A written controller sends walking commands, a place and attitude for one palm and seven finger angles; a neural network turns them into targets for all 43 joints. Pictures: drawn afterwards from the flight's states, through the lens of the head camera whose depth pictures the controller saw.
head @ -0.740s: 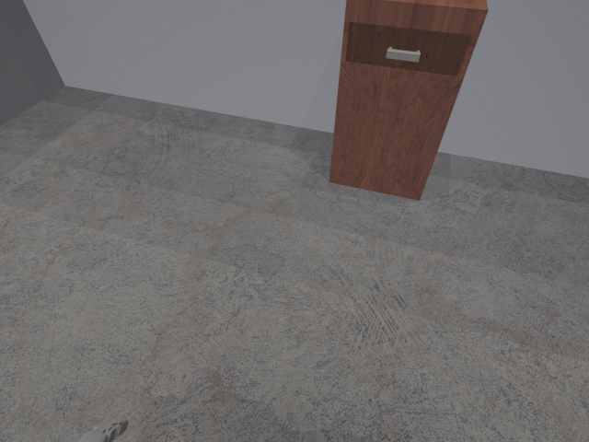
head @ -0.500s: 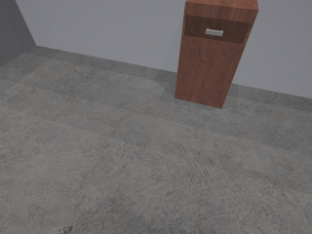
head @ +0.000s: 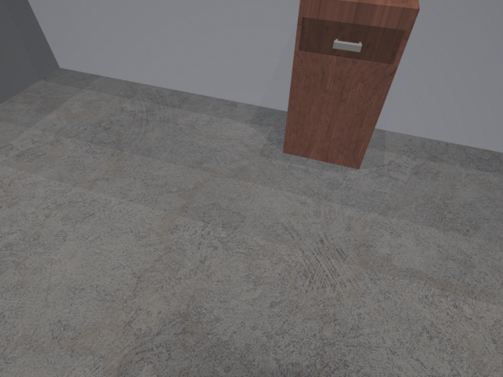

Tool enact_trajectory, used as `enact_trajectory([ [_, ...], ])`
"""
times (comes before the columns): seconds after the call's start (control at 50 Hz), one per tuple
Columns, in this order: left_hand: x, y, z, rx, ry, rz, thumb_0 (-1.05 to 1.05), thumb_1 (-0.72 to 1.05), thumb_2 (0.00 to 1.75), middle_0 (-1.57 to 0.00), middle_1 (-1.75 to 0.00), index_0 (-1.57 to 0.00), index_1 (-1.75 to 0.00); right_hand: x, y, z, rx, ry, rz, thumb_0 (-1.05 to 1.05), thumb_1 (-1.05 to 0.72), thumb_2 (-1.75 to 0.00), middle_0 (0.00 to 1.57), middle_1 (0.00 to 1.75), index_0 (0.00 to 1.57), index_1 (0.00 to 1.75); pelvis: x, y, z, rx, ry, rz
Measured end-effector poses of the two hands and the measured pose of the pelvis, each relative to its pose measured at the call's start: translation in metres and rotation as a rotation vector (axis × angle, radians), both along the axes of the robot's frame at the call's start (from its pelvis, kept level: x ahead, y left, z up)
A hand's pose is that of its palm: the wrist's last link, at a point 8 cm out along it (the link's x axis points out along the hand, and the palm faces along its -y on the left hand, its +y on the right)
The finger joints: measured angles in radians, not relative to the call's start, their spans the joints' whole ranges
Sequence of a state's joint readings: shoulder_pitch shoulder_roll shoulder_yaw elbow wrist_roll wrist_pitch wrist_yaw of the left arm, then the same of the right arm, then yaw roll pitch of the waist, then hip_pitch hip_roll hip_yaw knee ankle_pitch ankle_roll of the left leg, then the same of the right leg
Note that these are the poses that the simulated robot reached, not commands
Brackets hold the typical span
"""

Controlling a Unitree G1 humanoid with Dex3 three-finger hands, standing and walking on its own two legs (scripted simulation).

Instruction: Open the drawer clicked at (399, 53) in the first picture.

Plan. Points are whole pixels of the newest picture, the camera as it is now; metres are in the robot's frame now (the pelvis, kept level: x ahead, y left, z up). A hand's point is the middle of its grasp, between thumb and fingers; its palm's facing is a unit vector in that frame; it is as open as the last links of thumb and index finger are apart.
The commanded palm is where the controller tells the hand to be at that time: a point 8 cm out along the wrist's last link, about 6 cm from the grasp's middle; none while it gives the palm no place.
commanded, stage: stand and wait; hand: left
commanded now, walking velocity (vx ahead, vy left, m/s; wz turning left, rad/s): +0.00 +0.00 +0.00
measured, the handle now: (347, 44) +1.41 -0.34 -0.07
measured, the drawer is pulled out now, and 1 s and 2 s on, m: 0.00 0.00 0.00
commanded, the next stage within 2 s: look at it before walking up in 0.08 s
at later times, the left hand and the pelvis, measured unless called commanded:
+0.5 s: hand out of the picture +0.09 +0.24 -0.15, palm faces -0.04 -0.94 -0.34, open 7.4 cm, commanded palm none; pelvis +0.01 +0.00 +0.00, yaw +0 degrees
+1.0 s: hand out of the picture +0.08 +0.22 -0.17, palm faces -0.07 -0.96 -0.28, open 7.4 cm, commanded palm none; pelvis +0.03 +0.00 -0.01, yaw -4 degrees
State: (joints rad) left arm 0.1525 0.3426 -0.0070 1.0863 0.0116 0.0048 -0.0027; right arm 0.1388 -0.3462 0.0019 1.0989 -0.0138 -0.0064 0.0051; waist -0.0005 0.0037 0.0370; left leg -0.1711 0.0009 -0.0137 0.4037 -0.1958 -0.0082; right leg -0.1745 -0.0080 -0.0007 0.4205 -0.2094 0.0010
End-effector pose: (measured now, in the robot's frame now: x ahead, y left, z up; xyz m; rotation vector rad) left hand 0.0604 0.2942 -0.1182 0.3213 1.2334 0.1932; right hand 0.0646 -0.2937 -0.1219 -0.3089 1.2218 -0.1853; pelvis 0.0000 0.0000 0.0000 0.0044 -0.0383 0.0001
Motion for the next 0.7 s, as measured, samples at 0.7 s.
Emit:
enact_trajectory([
  [0.7,0.024,-0.004,0.002,-0.005,-0.02,-0.021,0.01,0.91,0.9,-0.2,-0.3,-0.2,-0.3,0.018,-0.001,0.003,0.0,-0.011,-0.004,0.0,-0.9,-0.9,0.2,0.3,0.2,0.3,0.012,-0.001,0.002,-0.001,0.007,-0.007],
])
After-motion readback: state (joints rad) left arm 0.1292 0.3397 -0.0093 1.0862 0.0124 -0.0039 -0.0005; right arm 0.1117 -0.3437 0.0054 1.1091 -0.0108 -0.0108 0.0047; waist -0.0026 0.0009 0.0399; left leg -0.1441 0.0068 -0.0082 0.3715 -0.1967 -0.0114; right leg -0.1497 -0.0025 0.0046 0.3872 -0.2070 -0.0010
